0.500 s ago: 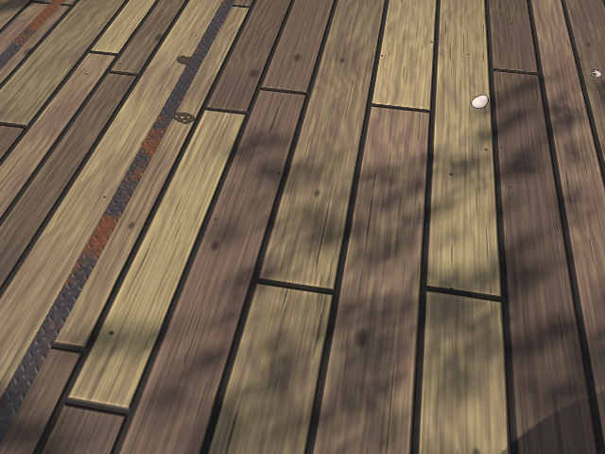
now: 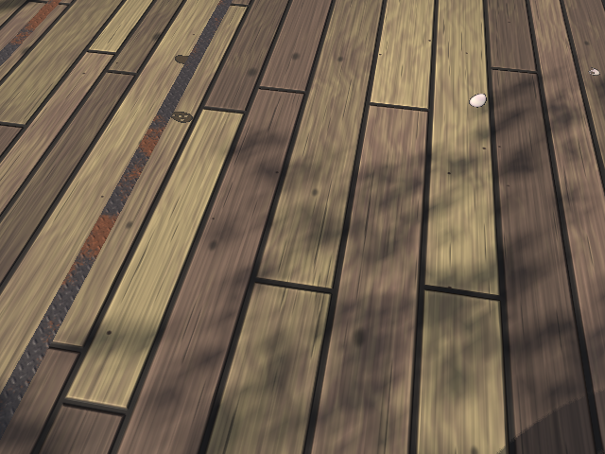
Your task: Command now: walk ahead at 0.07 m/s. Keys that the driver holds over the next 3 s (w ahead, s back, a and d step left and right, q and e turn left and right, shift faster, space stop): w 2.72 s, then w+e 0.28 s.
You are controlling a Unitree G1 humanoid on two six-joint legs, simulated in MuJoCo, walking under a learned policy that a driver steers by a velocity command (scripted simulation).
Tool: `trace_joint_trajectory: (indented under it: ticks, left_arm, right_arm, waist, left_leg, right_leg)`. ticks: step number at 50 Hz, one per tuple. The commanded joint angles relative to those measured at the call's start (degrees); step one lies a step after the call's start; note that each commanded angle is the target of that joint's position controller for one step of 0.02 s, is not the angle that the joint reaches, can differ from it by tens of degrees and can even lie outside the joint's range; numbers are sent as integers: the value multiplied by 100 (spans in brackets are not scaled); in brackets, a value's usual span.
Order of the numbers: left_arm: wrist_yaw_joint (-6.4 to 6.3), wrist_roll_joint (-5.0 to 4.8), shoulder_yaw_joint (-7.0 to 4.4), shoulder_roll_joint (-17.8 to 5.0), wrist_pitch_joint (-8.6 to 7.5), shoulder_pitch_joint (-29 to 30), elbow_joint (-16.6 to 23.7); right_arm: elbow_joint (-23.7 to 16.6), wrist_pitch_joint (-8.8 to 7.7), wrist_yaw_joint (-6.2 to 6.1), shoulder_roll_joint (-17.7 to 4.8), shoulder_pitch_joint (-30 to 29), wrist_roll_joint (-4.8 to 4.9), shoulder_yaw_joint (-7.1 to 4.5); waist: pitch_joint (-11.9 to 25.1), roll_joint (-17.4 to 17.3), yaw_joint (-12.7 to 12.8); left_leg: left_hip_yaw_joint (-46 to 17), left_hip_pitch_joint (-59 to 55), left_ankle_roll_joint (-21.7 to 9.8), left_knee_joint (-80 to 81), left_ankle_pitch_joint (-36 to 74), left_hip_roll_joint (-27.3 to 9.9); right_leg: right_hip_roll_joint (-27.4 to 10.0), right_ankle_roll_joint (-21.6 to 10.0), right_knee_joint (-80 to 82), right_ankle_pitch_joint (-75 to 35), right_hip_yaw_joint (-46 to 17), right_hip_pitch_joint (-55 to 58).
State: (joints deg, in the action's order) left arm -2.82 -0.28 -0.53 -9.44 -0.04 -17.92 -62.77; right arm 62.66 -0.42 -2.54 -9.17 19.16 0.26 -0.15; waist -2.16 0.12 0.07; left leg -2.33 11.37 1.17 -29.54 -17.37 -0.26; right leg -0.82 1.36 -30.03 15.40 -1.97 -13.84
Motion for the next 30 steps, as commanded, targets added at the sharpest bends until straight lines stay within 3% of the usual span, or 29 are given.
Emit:
trace_joint_trajectory:
  ticks: [1,3,4,8,10,12,13,14,15,16,17,18,19,20,22,24,26,28,30]
  left_arm:
    - [-29,-26,-81,-452,-1,-569,-6]
    - [-49,-71,-133,-579,-28,-519,68]
    - [-36,-87,-131,-546,-89,-502,117]
    - [92,-130,-120,-377,-399,-403,275]
    - [173,-153,-83,-201,-548,-199,430]
    - [227,-178,-70,-176,-678,-234,501]
    - [249,-192,-84,-177,-719,-607,399]
    - [275,-194,-144,-310,-748,-1363,147]
    - [297,-206,-351,-930,-785,-2342,-174]
    - [354,-153,-501,-1520,-774,-3056,-279]
    - [348,-17,-332,-1025,-776,-2633,-144]
    - [348,23,-266,-824,-756,-2180,2]
    - [356,21,-214,-770,-717,-1933,83]
    - [351,-1,-149,-662,-655,-1789,101]
    - [293,6,-48,-406,-518,-1759,101]
    - [190,33,-31,-517,-471,-1480,259]
    - [103,23,-73,-816,-496,-1256,430]
    - [73,-63,-173,-1136,-559,-1431,403]
    - [72,-125,-220,-1134,-567,-1474,380]
  right_arm:
    - [29,2,-32,-442,632,30,-82]
    - [-73,-12,-61,-590,565,77,-138]
    - [-114,-65,-54,-578,580,99,-141]
    - [-132,-315,41,-678,920,167,-203]
    - [-107,-390,89,-933,1177,199,-282]
    - [-228,-416,118,-1069,995,209,-316]
    - [-348,-425,128,-1053,663,209,-307]
    - [-574,-445,135,-972,36,222,-283]
    - [-852,-542,148,-636,-473,217,-204]
    - [-985,-702,156,-484,-406,144,-166]
    - [-1003,-791,217,-636,-423,171,-188]
    - [-1061,-829,273,-610,-512,254,-186]
    - [-1136,-849,298,-638,-678,278,-204]
    - [-1219,-847,310,-690,-846,236,-248]
    - [-1297,-766,377,-556,-914,184,-263]
    - [-1477,-694,451,-340,-1256,138,-175]
    - [-1742,-654,463,-244,-1877,95,-97]
    - [-1923,-602,458,-459,-2203,136,-130]
    - [-2032,-597,465,-724,-2343,168,-190]
  waist:
    - [-174,-27,-3]
    - [-614,-56,-15]
    - [-798,-72,-25]
    - [-781,-374,-153]
    - [-755,-906,-229]
    - [-886,-1063,-66]
    - [-889,-1027,197]
    - [-792,-784,619]
    - [-591,595,966]
    - [-157,2041,1085]
    - [-206,1288,745]
    - [-431,790,547]
    - [-499,443,456]
    - [-561,234,372]
    - [-499,393,266]
    - [-625,386,180]
    - [-699,419,204]
    - [-703,637,197]
    - [-745,603,106]
  left_leg:
    - [194,406,-181,556,-757,174]
    - [47,874,-414,535,-2373,120]
    - [-120,1027,-523,569,-2607,-6]
    - [-909,638,-901,815,-2568,-482]
    - [-1872,233,-1248,1361,-2766,-1036]
    - [-2479,435,-1451,1541,-2383,-1425]
    - [-2213,747,-1331,1266,-1795,-1310]
    - [-1445,1236,-1045,594,-843,-911]
    - [-92,2357,-539,-1340,393,16]
    - [324,3635,-270,-3345,-646,443]
    - [-271,4119,-419,-4269,-1189,163]
    - [-312,4410,-539,-4831,-954,-40]
    - [-179,4709,-609,-4938,-629,-223]
    - [-67,4810,-642,-4680,-304,-418]
    - [188,4403,-572,-4136,45,-565]
    - [439,3741,-412,-3032,720,-497]
    - [598,2542,-288,-1527,1586,-293]
    - [600,1998,-295,-916,1837,-151]
    - [509,1982,-449,-382,1878,-97]
  right_leg:
    - [205,-173,443,808,232,25]
    - [201,-371,371,2448,143,-500]
    - [109,-459,366,2637,21,-669]
    - [95,-538,-169,1971,11,-1045]
    - [294,-511,-872,1260,351,-1350]
    - [244,-674,-890,952,375,-1119]
    - [224,-743,-433,851,323,-526]
    - [175,-801,102,634,105,348]
    - [-439,-1123,798,154,-1238,1708]
    - [-1705,-1653,1514,-849,-3392,2939]
    - [-2004,-1699,1498,-1213,-3676,2838]
    - [-1945,-1660,1444,-1546,-3166,2690]
    - [-1818,-1604,1538,-1838,-2603,2696]
    - [-1668,-1446,1660,-2130,-2058,2637]
    - [-1273,-1166,1923,-2274,-1270,2283]
    - [-986,-1099,2254,-2180,-726,1433]
    - [-741,-1049,2566,-1855,-313,445]
    - [-977,-1115,2820,-1761,-384,478]
    - [-1154,-1048,2619,-2268,-346,1068]
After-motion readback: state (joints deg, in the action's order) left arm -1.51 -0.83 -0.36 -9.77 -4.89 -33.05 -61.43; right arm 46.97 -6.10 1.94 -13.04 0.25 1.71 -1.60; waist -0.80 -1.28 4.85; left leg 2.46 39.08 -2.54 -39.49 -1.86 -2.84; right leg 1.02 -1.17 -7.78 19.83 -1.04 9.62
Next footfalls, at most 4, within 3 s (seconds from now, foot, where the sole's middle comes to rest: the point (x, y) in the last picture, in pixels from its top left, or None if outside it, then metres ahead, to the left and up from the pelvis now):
0.68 left None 0.44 0.10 -0.77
1.26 right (373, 352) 0.75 -0.14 -0.77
1.82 left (280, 249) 1.07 0.10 -0.77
2.38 right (357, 171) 1.38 -0.14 -0.77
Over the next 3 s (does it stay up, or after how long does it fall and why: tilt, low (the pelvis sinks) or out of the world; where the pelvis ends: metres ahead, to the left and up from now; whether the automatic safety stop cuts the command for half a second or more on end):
stays up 1.54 0.00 -0.01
